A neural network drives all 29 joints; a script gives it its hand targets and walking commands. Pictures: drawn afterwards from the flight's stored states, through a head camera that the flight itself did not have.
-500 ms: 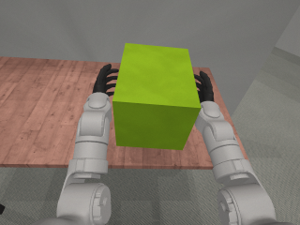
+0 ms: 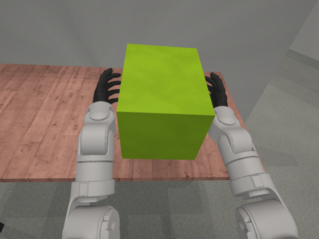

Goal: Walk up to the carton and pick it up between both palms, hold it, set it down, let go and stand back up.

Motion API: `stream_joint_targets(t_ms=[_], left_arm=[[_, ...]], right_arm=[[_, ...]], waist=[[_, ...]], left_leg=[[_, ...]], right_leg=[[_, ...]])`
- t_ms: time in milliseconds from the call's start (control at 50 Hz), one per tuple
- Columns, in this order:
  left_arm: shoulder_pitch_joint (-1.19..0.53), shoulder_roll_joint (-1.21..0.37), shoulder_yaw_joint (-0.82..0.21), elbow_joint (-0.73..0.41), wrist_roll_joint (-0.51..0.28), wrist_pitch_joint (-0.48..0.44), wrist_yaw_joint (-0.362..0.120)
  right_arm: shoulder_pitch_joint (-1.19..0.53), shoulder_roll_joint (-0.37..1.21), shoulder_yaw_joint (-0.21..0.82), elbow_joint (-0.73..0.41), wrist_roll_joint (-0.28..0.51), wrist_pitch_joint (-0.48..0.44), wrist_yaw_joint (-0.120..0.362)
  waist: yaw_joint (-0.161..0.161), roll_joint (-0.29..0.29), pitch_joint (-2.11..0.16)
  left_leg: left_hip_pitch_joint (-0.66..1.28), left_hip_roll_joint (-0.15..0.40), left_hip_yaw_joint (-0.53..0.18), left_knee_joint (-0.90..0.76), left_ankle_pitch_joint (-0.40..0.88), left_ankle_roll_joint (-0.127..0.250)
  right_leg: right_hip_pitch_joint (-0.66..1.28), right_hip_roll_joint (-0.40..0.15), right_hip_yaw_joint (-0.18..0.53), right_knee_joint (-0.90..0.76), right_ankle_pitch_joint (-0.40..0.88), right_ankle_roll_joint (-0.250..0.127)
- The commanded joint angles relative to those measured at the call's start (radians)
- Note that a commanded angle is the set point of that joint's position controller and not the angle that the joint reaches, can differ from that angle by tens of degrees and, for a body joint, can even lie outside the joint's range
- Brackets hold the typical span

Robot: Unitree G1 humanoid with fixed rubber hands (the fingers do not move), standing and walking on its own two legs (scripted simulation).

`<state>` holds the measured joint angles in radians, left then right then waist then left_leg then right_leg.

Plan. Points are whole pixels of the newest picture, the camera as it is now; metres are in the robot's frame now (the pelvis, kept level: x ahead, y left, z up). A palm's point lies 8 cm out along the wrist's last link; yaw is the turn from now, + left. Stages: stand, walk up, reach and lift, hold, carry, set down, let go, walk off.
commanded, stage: reach and lift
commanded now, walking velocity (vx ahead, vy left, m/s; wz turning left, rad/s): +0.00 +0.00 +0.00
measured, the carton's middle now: (160, 101) +0.40 +0.00 +0.15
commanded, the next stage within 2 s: hold in 0.08 s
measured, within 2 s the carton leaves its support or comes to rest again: neither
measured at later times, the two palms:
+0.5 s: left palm (99, 102) +0.35 +0.14 +0.18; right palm (217, 106) +0.36 -0.13 +0.17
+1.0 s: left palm (97, 102) +0.36 +0.14 +0.18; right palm (213, 105) +0.36 -0.13 +0.17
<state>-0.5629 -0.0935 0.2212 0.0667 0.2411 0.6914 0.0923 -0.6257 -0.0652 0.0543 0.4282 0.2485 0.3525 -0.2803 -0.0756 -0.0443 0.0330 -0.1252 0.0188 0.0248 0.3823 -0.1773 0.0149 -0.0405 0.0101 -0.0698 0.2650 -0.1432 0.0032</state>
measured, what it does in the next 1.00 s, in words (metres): stands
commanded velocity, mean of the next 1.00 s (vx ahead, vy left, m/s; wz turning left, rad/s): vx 0.00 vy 0.00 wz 0.00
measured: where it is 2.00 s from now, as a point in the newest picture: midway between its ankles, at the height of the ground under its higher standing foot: outside the picture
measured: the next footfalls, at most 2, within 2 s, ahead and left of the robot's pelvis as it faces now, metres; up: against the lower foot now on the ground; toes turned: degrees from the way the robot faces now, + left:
none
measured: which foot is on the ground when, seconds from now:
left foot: down 0.00-1.00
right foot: down 0.00-1.00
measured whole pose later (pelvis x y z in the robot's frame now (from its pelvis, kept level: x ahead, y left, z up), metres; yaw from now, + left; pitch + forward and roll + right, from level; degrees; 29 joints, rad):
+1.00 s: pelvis -0.01 +0.00 +0.00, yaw +1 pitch -5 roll -2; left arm -0.58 -0.09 0.23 0.07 0.26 0.70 0.07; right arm -0.64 -0.05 0.04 0.44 0.23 0.34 -0.27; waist -0.07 -0.04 0.03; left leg -0.13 0.01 0.01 0.38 -0.17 0.02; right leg -0.05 0.01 -0.08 0.27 -0.14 0.01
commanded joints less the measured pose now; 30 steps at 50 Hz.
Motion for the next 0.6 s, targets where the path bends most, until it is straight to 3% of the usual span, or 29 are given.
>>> stream_joint_targets(t_ms=[0,20,80,140,160,180,200,260,300,340,400,420,440,460,500,520,540,560,580], left_arm=[[-0.646,-0.569,-0.549,-0.118,-0.144,-0.049,-0.130],[-0.681,-0.582,-0.588,-0.172,-0.168,-0.061,-0.128],[-0.679,-0.600,-0.597,-0.158,-0.166,-0.070,-0.123],[-0.676,-0.556,-0.526,-0.053,-0.122,-0.053,-0.132],[-0.715,-0.539,-0.502,-0.056,-0.129,-0.055,-0.139],[-0.709,-0.548,-0.520,-0.051,-0.138,-0.055,-0.142],[-0.735,-0.548,-0.492,-0.008,-0.118,-0.060,-0.148],[-0.744,-0.581,-0.527,-0.046,-0.151,-0.072,-0.141],[-0.752,-0.562,-0.481,0.044,-0.110,-0.062,-0.144],[-0.743,-0.574,-0.478,0.023,-0.125,-0.075,-0.145],[-0.798,-0.580,-0.488,0.015,-0.129,-0.085,-0.141],[-0.779,-0.583,-0.491,0.026,-0.122,-0.082,-0.143],[-0.791,-0.592,-0.515,0.010,-0.138,-0.082,-0.142],[-0.811,-0.597,-0.529,-0.006,-0.145,-0.083,-0.141],[-0.778,-0.582,-0.523,-0.022,-0.143,-0.082,-0.139],[-0.741,-0.585,-0.515,-0.005,-0.127,-0.071,-0.139],[-0.767,-0.547,-0.475,0.060,-0.099,-0.065,-0.151],[-0.746,-0.567,-0.477,-0.004,-0.116,-0.069,-0.151],[-0.750,-0.553,-0.488,0.001,-0.120,-0.068,-0.154]], right_arm=[[-0.808,0.641,0.380,-0.382,0.073,-0.086,0.090],[-0.819,0.677,0.403,-0.404,0.094,-0.092,0.090],[-0.841,0.681,0.401,-0.443,0.090,-0.098,0.092],[-0.857,0.653,0.379,-0.389,0.064,-0.075,0.088],[-0.835,0.673,0.353,-0.328,0.035,-0.066,0.090],[-0.848,0.687,0.356,-0.345,0.041,-0.068,0.094],[-0.882,0.684,0.334,-0.304,0.030,-0.067,0.096],[-0.914,0.706,0.379,-0.366,0.060,-0.089,0.099],[-0.917,0.691,0.339,-0.302,0.020,-0.079,0.099],[-0.935,0.700,0.344,-0.300,0.028,-0.093,0.098],[-0.931,0.715,0.329,-0.269,0.015,-0.097,0.108],[-0.930,0.712,0.338,-0.280,0.027,-0.103,0.106],[-0.940,0.718,0.339,-0.301,0.032,-0.110,0.106],[-0.970,0.725,0.335,-0.305,0.036,-0.110,0.104],[-0.924,0.700,0.326,-0.292,0.031,-0.107,0.100],[-0.927,0.692,0.340,-0.311,0.042,-0.107,0.098],[-0.926,0.678,0.298,-0.250,0.013,-0.091,0.097],[-0.905,0.694,0.330,-0.274,0.026,-0.095,0.098],[-0.906,0.707,0.340,-0.277,0.037,-0.095,0.098]], waist=[[-0.009,0.073,-0.519],[-0.008,0.087,-0.580],[-0.010,0.088,-0.605],[-0.007,0.050,-0.487],[0.001,0.044,-0.451],[-0.001,0.039,-0.473],[0.018,0.033,-0.458],[0.014,0.039,-0.557],[0.020,0.061,-0.475],[0.031,0.017,-0.511],[0.018,0.034,-0.524],[0.032,0.048,-0.515],[0.014,0.069,-0.569],[0.018,0.077,-0.550],[-0.004,0.068,-0.548],[0.006,0.062,-0.542],[-0.005,0.058,-0.476],[0.006,0.058,-0.504],[0.015,0.053,-0.494]], left_leg=[[0.254,-0.040,-0.047,-0.012,0.317,-0.052],[0.263,-0.039,-0.043,0.010,0.352,-0.057],[0.279,-0.044,-0.059,0.021,0.355,-0.068],[0.211,-0.051,-0.045,-0.015,0.223,-0.042],[0.183,-0.057,-0.030,-0.041,0.146,-0.029],[0.186,-0.056,-0.024,-0.049,0.136,-0.030],[0.168,-0.057,-0.034,-0.050,0.090,-0.020],[0.215,-0.055,-0.036,-0.024,0.200,-0.025],[0.169,-0.057,-0.031,-0.042,0.110,-0.021],[0.183,-0.048,-0.040,-0.046,0.126,-0.013],[0.193,-0.050,-0.036,-0.052,0.121,-0.023],[0.183,-0.048,-0.033,-0.048,0.133,-0.023],[0.209,-0.053,-0.031,-0.038,0.157,-0.029],[0.204,-0.054,-0.028,-0.029,0.160,-0.036],[0.202,-0.048,-0.039,-0.024,0.184,-0.035],[0.205,-0.053,-0.042,-0.021,0.191,-0.028],[0.183,-0.059,-0.031,-0.034,0.122,-0.023],[0.205,-0.057,-0.027,-0.045,0.153,-0.023],[0.199,-0.055,-0.027,-0.039,0.165,-0.022]], right_leg=[[0.071,0.067,0.007,0.018,0.309,0.062],[0.069,0.072,0.011,0.024,0.345,0.059],[0.063,0.070,0.015,0.021,0.340,0.061],[0.052,0.058,0.020,0.005,0.241,0.063],[0.043,0.054,0.023,-0.005,0.170,0.068],[0.045,0.053,0.010,-0.001,0.162,0.075],[0.024,0.047,0.026,-0.008,0.124,0.064],[0.035,0.049,0.021,0.007,0.199,0.068],[0.023,0.044,0.033,-0.014,0.090,0.065],[0.032,0.057,0.025,-0.010,0.115,0.065],[0.010,0.055,0.028,-0.009,0.089,0.059],[0.016,0.053,0.027,-0.012,0.082,0.055],[0.029,0.055,0.020,-0.013,0.086,0.051],[0.024,0.053,0.018,-0.008,0.093,0.053],[0.035,0.052,0.013,-0.001,0.147,0.060],[0.046,0.049,0.024,-0.001,0.162,0.061],[0.014,0.038,0.026,-0.013,0.101,0.062],[0.042,0.051,0.014,-0.010,0.117,0.062],[0.037,0.044,0.018,-0.009,0.140,0.065]])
